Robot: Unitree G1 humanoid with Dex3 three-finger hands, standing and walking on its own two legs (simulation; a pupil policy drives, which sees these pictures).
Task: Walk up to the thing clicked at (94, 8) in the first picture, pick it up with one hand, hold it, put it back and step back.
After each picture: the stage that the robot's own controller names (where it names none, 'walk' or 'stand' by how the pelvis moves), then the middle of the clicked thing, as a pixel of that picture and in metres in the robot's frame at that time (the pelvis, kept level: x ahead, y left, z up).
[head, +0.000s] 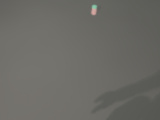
stand; (94, 9) +1.99 -0.19 -0.72
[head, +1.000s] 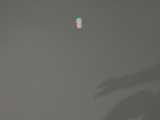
walk; (79, 23) +1.85 +0.13 -0.69
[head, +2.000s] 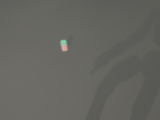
walk; (64, 45) +1.26 +0.27 -0.71
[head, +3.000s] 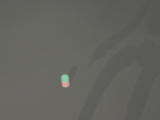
walk; (65, 80) +0.79 +0.19 -0.71
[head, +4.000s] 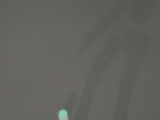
walk; (63, 116) +0.44 +0.14 -0.69
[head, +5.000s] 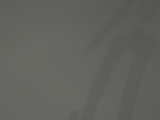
stand; out of the picture +0.32 +0.12 -0.72
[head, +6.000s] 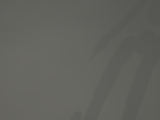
stand; out of the picture +0.31 +0.11 -0.72
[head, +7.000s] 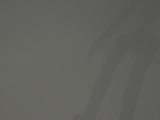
stand; out of the picture +0.29 +0.09 -0.72
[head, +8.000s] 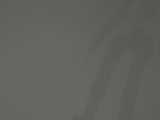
stand; out of the picture +0.29 +0.10 -0.72
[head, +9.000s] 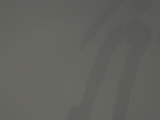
stand; out of the picture +0.31 +0.12 -0.71
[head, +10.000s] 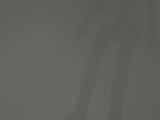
stand; out of the picture +0.27 +0.15 -0.72
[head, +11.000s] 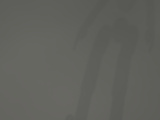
stand; out of the picture +0.26 +0.15 -0.72
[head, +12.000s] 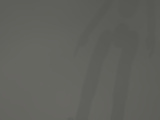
stand; out of the picture +0.26 +0.13 -0.72
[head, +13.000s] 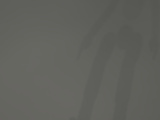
stand; out of the picture +0.27 +0.12 -0.72
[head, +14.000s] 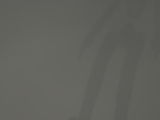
stand; out of the picture +0.27 +0.11 -0.72
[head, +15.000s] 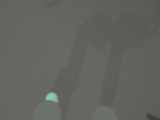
go down; (52, 99) +0.32 +0.13 -0.52
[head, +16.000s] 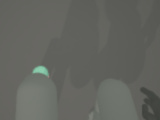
go down; (41, 75) +0.36 +0.18 -0.31
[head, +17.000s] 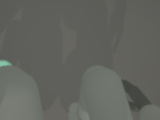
close in; (3, 72) +0.33 +0.22 -0.23
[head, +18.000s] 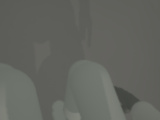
close; out of the picture +0.33 +0.22 -0.21
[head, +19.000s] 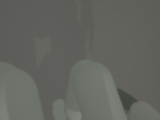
lift; out of the picture +0.32 +0.23 -0.21
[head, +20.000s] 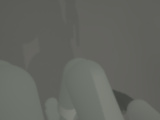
lift; out of the picture +0.33 +0.22 -0.21
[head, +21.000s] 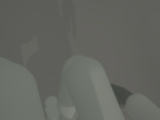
lift; out of the picture +0.35 +0.21 -0.21
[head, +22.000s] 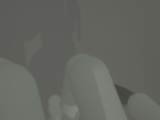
lift; out of the picture +0.35 +0.20 -0.20
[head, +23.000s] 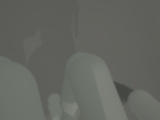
lift; out of the picture +0.37 +0.19 -0.20
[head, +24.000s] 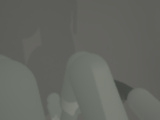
lift; out of the picture +0.38 +0.19 -0.20
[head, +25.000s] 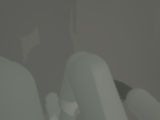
lift; out of the picture +0.38 +0.19 -0.21
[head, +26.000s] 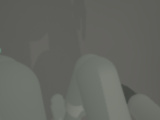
lift; out of the picture +0.38 +0.20 -0.20
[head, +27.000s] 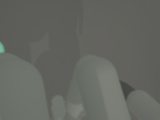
lift; out of the picture +0.38 +0.19 -0.20
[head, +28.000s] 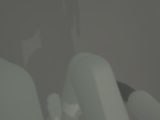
lift; out of the picture +0.39 +0.19 -0.20
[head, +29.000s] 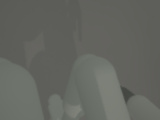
lift; out of the picture +0.39 +0.20 -0.20
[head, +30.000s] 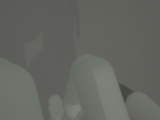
lift; out of the picture +0.39 +0.20 -0.20
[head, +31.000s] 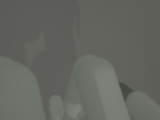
lift; out of the picture +0.39 +0.19 -0.20
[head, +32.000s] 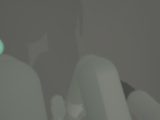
lift; out of the picture +0.39 +0.19 -0.20
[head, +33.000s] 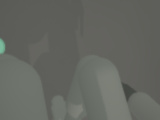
lift; out of the picture +0.39 +0.19 -0.20
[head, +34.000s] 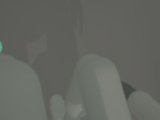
lift; out of the picture +0.39 +0.19 -0.20
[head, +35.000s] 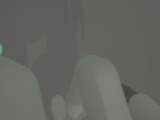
lift; out of the picture +0.39 +0.19 -0.20
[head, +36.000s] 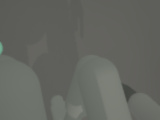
lift; out of the picture +0.39 +0.19 -0.20
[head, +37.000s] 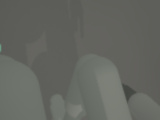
lift; out of the picture +0.39 +0.19 -0.20
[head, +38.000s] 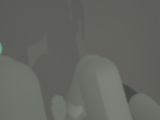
lift; out of the picture +0.39 +0.19 -0.20
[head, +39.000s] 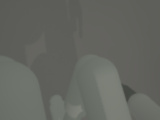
lift; out of the picture +0.39 +0.20 -0.20
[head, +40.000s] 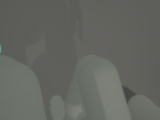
lift; out of the picture +0.39 +0.19 -0.20
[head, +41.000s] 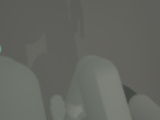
lift; out of the picture +0.39 +0.20 -0.20
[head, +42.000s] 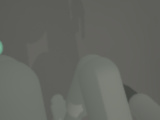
lift; out of the picture +0.39 +0.19 -0.20
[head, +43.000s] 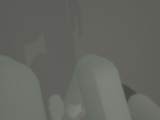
lift; out of the picture +0.39 +0.20 -0.20
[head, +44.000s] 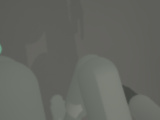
lift; out of the picture +0.39 +0.19 -0.20
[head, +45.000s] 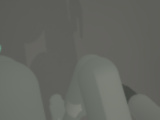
lift; out of the picture +0.39 +0.19 -0.20
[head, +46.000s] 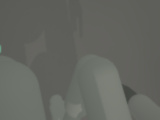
lift; out of the picture +0.39 +0.19 -0.20
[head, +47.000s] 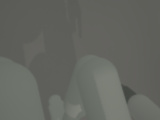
lift; out of the picture +0.39 +0.20 -0.20
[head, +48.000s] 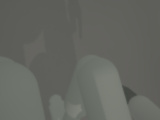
lift; out of the picture +0.39 +0.20 -0.20
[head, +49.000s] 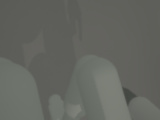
lift; out of the picture +0.39 +0.20 -0.20
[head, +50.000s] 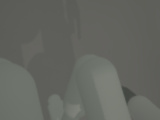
lift; out of the picture +0.39 +0.20 -0.20
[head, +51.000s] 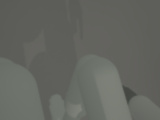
lift; out of the picture +0.39 +0.19 -0.20
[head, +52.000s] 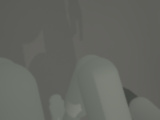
lift; out of the picture +0.39 +0.19 -0.20
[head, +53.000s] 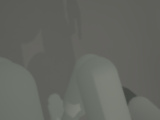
lift; out of the picture +0.39 +0.20 -0.20
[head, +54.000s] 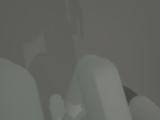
lift; out of the picture +0.39 +0.20 -0.20
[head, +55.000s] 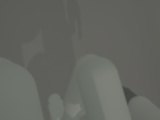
lift; out of the picture +0.39 +0.20 -0.20
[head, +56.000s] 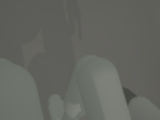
lift; out of the picture +0.39 +0.20 -0.20
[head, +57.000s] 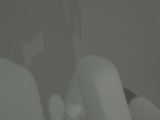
lift; out of the picture +0.39 +0.20 -0.20
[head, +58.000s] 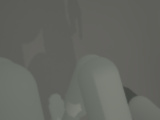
lift; out of the picture +0.39 +0.20 -0.20
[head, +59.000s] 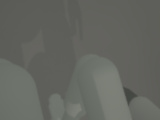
lift; out of the picture +0.39 +0.20 -0.20
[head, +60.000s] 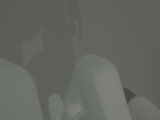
lift; out of the picture +0.39 +0.20 -0.20
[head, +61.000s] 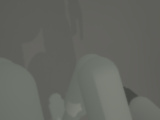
lift; out of the picture +0.39 +0.19 -0.20
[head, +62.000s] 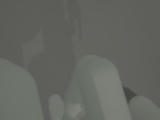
lift; out of the picture +0.39 +0.20 -0.20
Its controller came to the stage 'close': yes
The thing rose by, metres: 0.01
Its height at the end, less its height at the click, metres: +0.00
